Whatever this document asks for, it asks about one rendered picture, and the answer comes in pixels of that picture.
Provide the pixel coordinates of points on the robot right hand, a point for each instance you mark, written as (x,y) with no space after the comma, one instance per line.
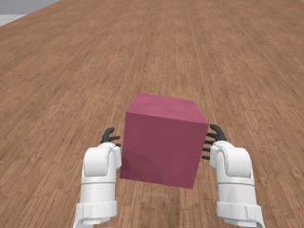
(220,136)

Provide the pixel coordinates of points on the robot left hand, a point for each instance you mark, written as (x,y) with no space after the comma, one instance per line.
(107,139)

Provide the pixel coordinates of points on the carton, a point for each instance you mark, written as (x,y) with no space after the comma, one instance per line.
(163,140)

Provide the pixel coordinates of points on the right robot forearm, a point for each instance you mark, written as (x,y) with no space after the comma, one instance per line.
(237,201)

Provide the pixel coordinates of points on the left robot forearm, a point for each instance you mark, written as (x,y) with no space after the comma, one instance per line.
(97,199)

